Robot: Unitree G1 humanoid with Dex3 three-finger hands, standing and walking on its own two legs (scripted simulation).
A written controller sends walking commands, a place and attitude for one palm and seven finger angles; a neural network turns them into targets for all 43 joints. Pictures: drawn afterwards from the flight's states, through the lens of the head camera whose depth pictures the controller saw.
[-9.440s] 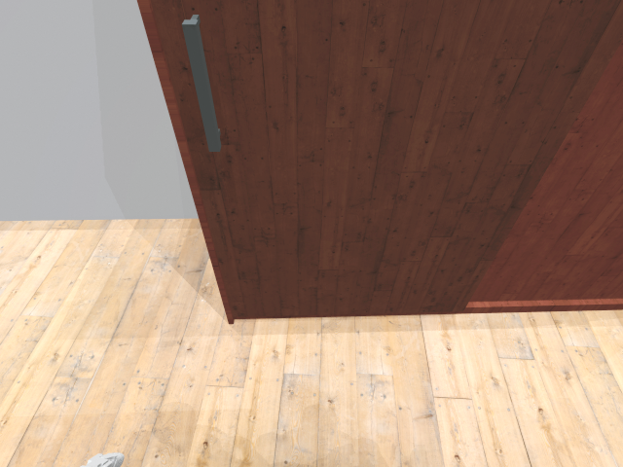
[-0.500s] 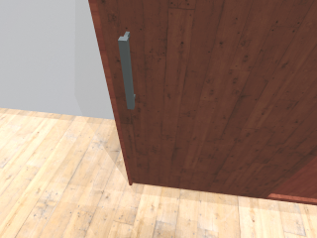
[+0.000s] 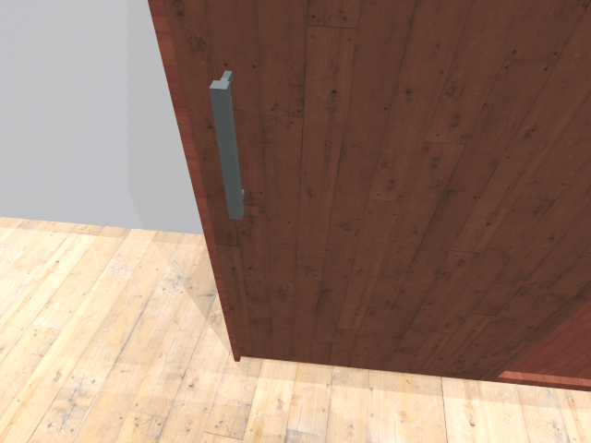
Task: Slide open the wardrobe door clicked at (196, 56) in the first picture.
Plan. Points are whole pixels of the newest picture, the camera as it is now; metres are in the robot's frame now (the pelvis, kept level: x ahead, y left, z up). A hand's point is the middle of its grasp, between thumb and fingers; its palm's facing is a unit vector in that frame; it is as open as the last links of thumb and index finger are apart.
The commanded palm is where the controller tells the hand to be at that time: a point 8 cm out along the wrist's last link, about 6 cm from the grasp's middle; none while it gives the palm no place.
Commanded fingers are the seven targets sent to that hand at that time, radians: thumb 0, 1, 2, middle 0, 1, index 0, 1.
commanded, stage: come to a stop and stand still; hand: left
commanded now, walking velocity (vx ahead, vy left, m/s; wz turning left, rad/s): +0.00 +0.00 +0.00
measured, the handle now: (232, 152) +0.49 +0.14 +0.14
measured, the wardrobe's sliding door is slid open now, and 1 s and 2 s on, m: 0.00 0.00 0.00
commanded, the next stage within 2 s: look again from close up in 1.52 s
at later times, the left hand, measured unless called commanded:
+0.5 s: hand out of the picture +0.05 +0.20 -0.18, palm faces +0.01 -0.98 -0.22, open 7.4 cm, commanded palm none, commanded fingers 0.00 0.90 0.90 -0.20 -0.30 -0.20 -0.30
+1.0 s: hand out of the picture -0.08 +0.19 -0.17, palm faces +0.03 -0.98 -0.21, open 7.4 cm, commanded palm none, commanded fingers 0.00 0.90 0.90 -0.20 -0.30 -0.20 -0.30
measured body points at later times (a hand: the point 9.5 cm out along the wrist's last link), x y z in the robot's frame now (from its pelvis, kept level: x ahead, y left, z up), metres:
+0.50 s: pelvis +0.01 +0.02 +0.00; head +0.05 +0.03 +0.44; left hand +0.05 +0.25 -0.16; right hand +0.00 -0.20 -0.16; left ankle -0.04 +0.09 -0.73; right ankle -0.01 -0.11 -0.74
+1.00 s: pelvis -0.07 +0.01 +0.00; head -0.08 +0.01 +0.45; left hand -0.08 +0.24 -0.16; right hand -0.04 -0.22 -0.16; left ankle -0.05 +0.09 -0.74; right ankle -0.02 -0.11 -0.74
